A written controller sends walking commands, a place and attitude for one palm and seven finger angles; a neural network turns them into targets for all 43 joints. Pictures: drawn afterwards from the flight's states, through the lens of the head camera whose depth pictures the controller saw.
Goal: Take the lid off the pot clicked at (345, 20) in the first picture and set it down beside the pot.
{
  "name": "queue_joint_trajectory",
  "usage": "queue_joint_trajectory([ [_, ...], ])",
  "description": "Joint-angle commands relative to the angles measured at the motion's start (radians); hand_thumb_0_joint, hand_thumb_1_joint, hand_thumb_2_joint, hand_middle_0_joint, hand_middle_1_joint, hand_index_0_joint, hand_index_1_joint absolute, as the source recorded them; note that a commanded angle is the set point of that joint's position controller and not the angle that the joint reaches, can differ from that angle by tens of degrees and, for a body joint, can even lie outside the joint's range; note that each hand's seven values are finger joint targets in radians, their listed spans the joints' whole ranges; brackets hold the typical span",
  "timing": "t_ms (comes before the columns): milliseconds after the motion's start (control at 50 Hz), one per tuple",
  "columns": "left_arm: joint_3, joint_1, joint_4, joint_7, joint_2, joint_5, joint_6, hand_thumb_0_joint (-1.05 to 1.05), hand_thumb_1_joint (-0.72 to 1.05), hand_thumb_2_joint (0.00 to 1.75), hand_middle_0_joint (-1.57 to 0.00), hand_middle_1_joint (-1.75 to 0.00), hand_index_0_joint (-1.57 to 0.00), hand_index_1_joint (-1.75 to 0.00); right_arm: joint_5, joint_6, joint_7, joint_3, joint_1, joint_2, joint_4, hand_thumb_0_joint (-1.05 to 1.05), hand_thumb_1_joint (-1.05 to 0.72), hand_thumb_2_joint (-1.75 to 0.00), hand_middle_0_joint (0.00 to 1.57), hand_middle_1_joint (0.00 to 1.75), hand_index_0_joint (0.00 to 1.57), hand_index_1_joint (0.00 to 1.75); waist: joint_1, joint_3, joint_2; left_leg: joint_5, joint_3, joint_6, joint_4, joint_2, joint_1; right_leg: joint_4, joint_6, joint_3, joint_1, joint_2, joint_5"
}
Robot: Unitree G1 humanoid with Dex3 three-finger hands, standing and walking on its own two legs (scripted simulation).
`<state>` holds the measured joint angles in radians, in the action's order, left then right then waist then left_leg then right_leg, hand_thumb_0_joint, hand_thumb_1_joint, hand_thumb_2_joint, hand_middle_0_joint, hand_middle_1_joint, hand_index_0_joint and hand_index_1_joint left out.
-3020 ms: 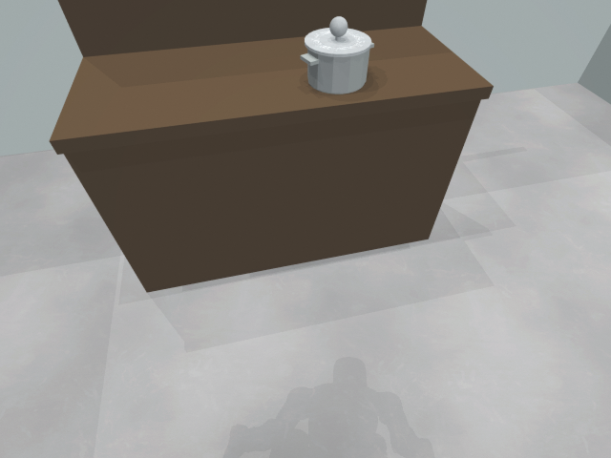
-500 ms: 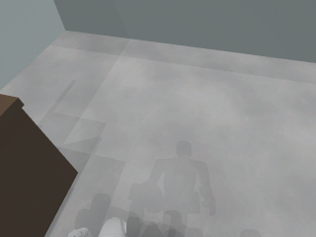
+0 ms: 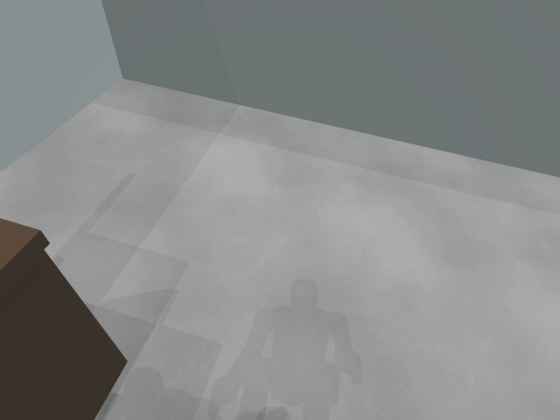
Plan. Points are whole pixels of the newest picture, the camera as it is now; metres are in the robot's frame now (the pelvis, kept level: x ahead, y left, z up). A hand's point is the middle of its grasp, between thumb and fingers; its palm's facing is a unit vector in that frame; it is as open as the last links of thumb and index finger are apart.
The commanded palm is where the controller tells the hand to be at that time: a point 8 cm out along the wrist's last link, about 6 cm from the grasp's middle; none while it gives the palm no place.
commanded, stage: turn to face it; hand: left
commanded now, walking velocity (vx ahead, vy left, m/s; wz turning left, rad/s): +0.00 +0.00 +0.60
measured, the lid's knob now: out of the picture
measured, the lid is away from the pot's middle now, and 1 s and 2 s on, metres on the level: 0.00 0.00 0.00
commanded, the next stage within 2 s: none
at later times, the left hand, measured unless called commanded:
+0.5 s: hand out of the picture +0.09 +0.17 -0.13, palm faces +0.27 -0.91 -0.30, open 7.4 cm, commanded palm none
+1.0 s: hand out of the picture -0.17 +0.15 -0.19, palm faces +0.63 -0.73 -0.26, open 7.4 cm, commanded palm none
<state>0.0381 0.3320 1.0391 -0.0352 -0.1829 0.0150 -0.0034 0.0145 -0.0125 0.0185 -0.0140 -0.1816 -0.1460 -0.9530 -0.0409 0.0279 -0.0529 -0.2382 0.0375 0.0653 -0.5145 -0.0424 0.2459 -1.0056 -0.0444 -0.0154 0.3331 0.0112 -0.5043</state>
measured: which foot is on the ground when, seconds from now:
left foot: down 0.00-0.42, up 0.44-0.90, down 0.92-1.00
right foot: up 0.00-0.40, down 0.42-0.92, up 0.94-1.00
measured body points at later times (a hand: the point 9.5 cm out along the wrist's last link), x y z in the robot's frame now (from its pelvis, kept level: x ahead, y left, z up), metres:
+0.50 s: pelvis +0.01 -0.06 +0.00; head +0.04 -0.08 +0.45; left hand +0.08 +0.22 -0.11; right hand +0.08 -0.31 -0.16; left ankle +0.00 +0.07 -0.70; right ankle +0.03 -0.16 -0.74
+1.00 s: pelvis -0.02 -0.03 -0.01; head -0.01 +0.02 +0.43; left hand -0.20 +0.19 -0.17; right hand +0.26 -0.15 -0.11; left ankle -0.07 +0.05 -0.74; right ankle +0.03 -0.16 -0.69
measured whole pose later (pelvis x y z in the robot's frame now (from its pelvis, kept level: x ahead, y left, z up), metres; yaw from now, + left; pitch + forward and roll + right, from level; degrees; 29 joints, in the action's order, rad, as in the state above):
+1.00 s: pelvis -0.02 -0.03 -0.01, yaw +36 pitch -1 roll +0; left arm 0.08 0.32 0.95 -0.02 -0.30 0.02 -0.07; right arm 0.01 0.03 -0.02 0.05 -0.08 -0.24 -0.85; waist -0.06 0.10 -0.08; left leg -0.33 0.06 0.04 -0.64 -0.01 0.29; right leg -1.00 -0.08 0.12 0.38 -0.14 -0.54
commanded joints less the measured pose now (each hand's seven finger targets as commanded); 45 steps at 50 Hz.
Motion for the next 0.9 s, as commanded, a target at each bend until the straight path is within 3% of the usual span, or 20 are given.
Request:
queue_joint_trajectory([
  [0, 0.041, 0.028, -0.066, 0.003, -0.093, 0.001, -0.014, 0.0, 0.9, 0.9, -0.2, -0.3, -0.2, -0.3, -0.005, 0.003, 0.011, 0.063, -0.056, -0.191, 0.041, 0.0, -0.9, -0.9, 0.2, 0.3, 0.2, 0.3, 0.008, -0.006, 0.186, 0.378, -0.288, 0.112, 0.236, 0.254, -0.004, -0.085, -0.024, -0.011, 0.112, -0.057, 0.114],
  [40, 0.049, -0.002, -0.079, 0.005, -0.093, 0.004, -0.023, 0.0, 0.9, 0.9, -0.2, -0.3, -0.2, -0.3, -0.005, 0.007, 0.009, 0.077, -0.069, -0.191, 0.041, 0.0, -0.9, -0.9, 0.2, 0.3, 0.2, 0.3, 0.018, -0.012, 0.192, 0.203, -0.31, 0.102, 0.263, 0.231, 0.014, -0.072, -0.03, -0.011, 0.131, -0.059, 0.158],
  [100, 0.055, -0.062, -0.108, 0.006, -0.087, 0.005, -0.026, 0.0, 0.9, 0.9, -0.2, -0.3, -0.2, -0.3, -0.002, 0.011, 0.008, 0.093, -0.097, -0.206, 0.04, 0.0, -0.9, -0.9, 0.2, 0.3, 0.2, 0.3, 0.034, -0.018, 0.159, 0.101, -0.36, 0.106, 0.27, 0.228, 0.002, -0.023, -0.04, -0.012, 0.167, -0.06, 0.176],
  [140, 0.056, -0.108, -0.133, 0.007, -0.09, 0.002, -0.027, 0.0, 0.9, 0.9, -0.2, -0.3, -0.2, -0.3, 0.0, 0.014, 0.008, 0.101, -0.122, -0.215, 0.035, 0.0, -0.9, -0.9, 0.2, 0.3, 0.2, 0.3, 0.049, -0.022, 0.186, 0.097, -0.396, 0.112, 0.254, 0.223, -0.019, 0.038, -0.044, -0.016, 0.182, -0.054, 0.162],
  [220, 0.054, -0.185, -0.179, 0.006, -0.092, -0.004, -0.022, 0.0, 0.9, 0.9, -0.2, -0.3, -0.2, -0.3, 0.007, 0.019, 0.011, 0.117, -0.168, -0.233, 0.028, 0.0, -0.9, -0.9, 0.2, 0.3, 0.2, 0.3, 0.076, -0.06, 0.213, 0.25, -0.464, 0.128, 0.195, 0.231, -0.089, 0.147, -0.04, -0.022, 0.17, -0.027, 0.097],
  [300, 0.051, -0.166, -0.194, 0.002, -0.096, -0.014, -0.016, 0.0, 0.9, 0.9, -0.2, -0.3, -0.2, -0.3, 0.008, 0.028, 0.011, 0.131, -0.148, -0.251, 0.044, 0.0, -0.9, -0.9, 0.2, 0.3, 0.2, 0.3, 0.064, -0.101, 0.237, 0.385, -0.497, 0.114, 0.133, 0.21, -0.062, 0.306, -0.025, -0.018, 0.033, 0.015, 0.091],
  [340, 0.053, -0.135, -0.192, -0.001, -0.11, -0.019, -0.011, 0.0, 0.9, 0.9, -0.2, -0.3, -0.2, -0.3, 0.003, 0.032, 0.01, 0.134, -0.132, -0.25, 0.052, 0.0, -0.9, -0.9, 0.2, 0.3, 0.2, 0.3, 0.045, -0.113, 0.238, 0.378, -0.504, 0.083, 0.096, 0.178, -0.011, 0.455, -0.018, -0.017, -0.082, 0.025, 0.177],
  [360, 0.056, -0.11, -0.19, -0.005, -0.129, -0.019, -0.004, 0.0, 0.9, 0.9, -0.2, -0.3, -0.2, -0.3, -0.004, 0.033, 0.006, 0.134, -0.116, -0.242, 0.058, 0.0, -0.9, -0.9, 0.2, 0.3, 0.2, 0.3, 0.027, -0.123, 0.211, 0.332, -0.488, 0.05, 0.059, 0.156, 0.046, 0.59, -0.014, -0.023, -0.184, 0.007, 0.272],
  [380, 0.063, -0.086, -0.184, -0.01, -0.171, -0.018, 0.003, 0.0, 0.9, 0.9, -0.2, -0.3, -0.2, -0.3, -0.014, 0.032, 0.001, 0.129, -0.118, -0.205, 0.064, 0.0, -0.9, -0.9, 0.2, 0.3, 0.2, 0.3, 0.017, -0.14, 0.103, 0.144, -0.434, -0.003, -0.012, 0.121, 0.19, 0.688, 0.009, -0.112, -0.363, -0.105, 0.338],
  [400, 0.079, -0.095, -0.191, -0.018, -0.258, -0.004, 0.008, 0.0, 0.9, 0.9, -0.2, -0.3, -0.2, -0.3, -0.021, 0.032, 0.002, 0.12, -0.133, -0.135, 0.085, 0.0, -0.9, -0.9, 0.2, 0.3, 0.2, 0.3, 0.019, -0.128, -0.196, -0.231, -0.206, -0.094, -0.221, -0.011, 0.39, 0.741, 0.099, -0.35, -0.471, -0.388, 0.424],
  [420, 0.073, -0.078, -0.202, -0.014, -0.272, -0.002, 0.004, 0.0, 0.9, 0.9, -0.2, -0.3, -0.2, -0.3, 0.001, 0.032, 0.005, 0.131, -0.11, -0.178, 0.102, 0.0, -0.9, -0.9, 0.2, 0.3, 0.2, 0.3, 0.008, -0.106, -0.162, -0.383, -0.122, -0.111, -0.44, -0.019, 0.379, 0.72, 0.192, -0.382, -0.321, -0.509, 0.538],
  [440, 0.064, -0.115, -0.216, -0.013, -0.251, 0.001, 0.003, 0.0, 0.9, 0.9, -0.2, -0.3, -0.2, -0.3, 0.007, 0.037, -0.003, 0.134, -0.118, -0.179, 0.104, 0.0, -0.9, -0.9, 0.2, 0.3, 0.2, 0.3, 0.037, -0.064, -0.08, -0.332, -0.133, -0.107, -0.591, 0.003, 0.364, 0.706, 0.213, -0.292, -0.223, -0.466, 0.56],
  [460, 0.064, -0.158, -0.217, -0.018, -0.199, -0.005, 0.008, 0.0, 0.9, 0.9, -0.2, -0.3, -0.2, -0.3, 0.006, 0.054, -0.008, 0.135, -0.106, -0.176, 0.087, 0.0, -0.9, -0.9, 0.2, 0.3, 0.2, 0.3, 0.056, -0.038, -0.127, -0.293, -0.139, -0.11, -0.647, 0.036, 0.352, 0.711, 0.189, -0.244, -0.173, -0.411, 0.56],
  [480, 0.053, -0.187, -0.223, -0.013, -0.183, -0.004, 0.009, 0.0, 0.9, 0.9, -0.2, -0.3, -0.2, -0.3, 0.007, 0.059, -0.016, 0.133, -0.112, -0.175, 0.069, 0.0, -0.9, -0.9, 0.2, 0.3, 0.2, 0.3, 0.075, 0.003, -0.105, -0.23, -0.106, -0.122, -0.696, 0.054, 0.354, 0.689, 0.176, -0.16, -0.164, -0.353, 0.594],
  [520, 0.043, -0.164, -0.225, -0.007, -0.165, -0.003, 0.015, 0.0, 0.9, 0.9, -0.2, -0.3, -0.2, -0.3, 0.005, 0.062, -0.028, 0.128, -0.102, -0.166, 0.072, 0.0, -0.9, -0.9, 0.2, 0.3, 0.2, 0.3, 0.071, 0.034, -0.12, -0.166, -0.063, -0.139, -0.723, 0.057, 0.363, 0.656, 0.15, -0.042, -0.172, -0.303, 0.706],
  [660, 0.051, -0.043, -0.208, -0.003, -0.204, 0.008, 0.01, 0.0, 0.9, 0.9, -0.2, -0.3, -0.2, -0.3, 0.004, 0.078, -0.04, 0.12, 0.055, -0.171, 0.124, 0.0, -0.9, -0.9, 0.2, 0.3, 0.2, 0.3, 0.01, 0.051, -0.151, -0.166, -0.015, -0.154, -0.619, 0.078, 0.345, 0.669, 0.161, -0.003, -0.212, -0.333, 0.612],
  [800, 0.068, -0.009, -0.204, 0.002, -0.249, 0.016, -0.001, 0.0, 0.9, 0.9, -0.2, -0.3, -0.2, -0.3, -0.007, 0.057, -0.045, 0.095, 0.139, -0.159, 0.167, 0.0, -0.9, -0.9, 0.2, 0.3, 0.2, 0.3, -0.017, -0.03, -0.184, -0.21, 0.06, -0.12, -0.289, 0.055, 0.175, 0.582, 0.165, 0.061, -0.261, -0.371, 0.767],
  [840, 0.072, -0.013, -0.196, 0.005, -0.259, 0.013, -0.004, 0.0, 0.9, 0.9, -0.2, -0.3, -0.2, -0.3, -0.008, 0.047, -0.042, 0.095, 0.094, -0.169, 0.16, 0.0, -0.9, -0.9, 0.2, 0.3, 0.2, 0.3, 0.004, -0.075, -0.17, -0.145, 0.08, -0.105, -0.137, 0.041, 0.084, 0.517, 0.134, 0.098, -0.269, -0.367, 0.772],
  [860, 0.075, -0.023, -0.193, 0.005, -0.255, 0.007, -0.006, 0.0, 0.9, 0.9, -0.2, -0.3, -0.2, -0.3, -0.006, 0.04, -0.041, 0.101, 0.037, -0.191, 0.15, 0.0, -0.9, -0.9, 0.2, 0.3, 0.2, 0.3, 0.037, -0.112, -0.126, -0.034, 0.068, -0.096, 0.006, 0.047, -0.022, 0.421, 0.096, 0.141, -0.245, -0.352, 0.732],
  [880, 0.072, -0.021, -0.199, 0.009, -0.236, -0.002, -0.009, 0.0, 0.9, 0.9, -0.2, -0.3, -0.2, -0.3, -0.002, 0.03, -0.039, 0.118, -0.05, -0.256, 0.127, 0.0, -0.9, -0.9, 0.2, 0.3, 0.2, 0.3, 0.084, -0.174, 0.004, 0.142, -0.014, -0.069, 0.12, 0.116, -0.235, 0.227, 0.04, 0.184, -0.102, -0.324, 0.589],
])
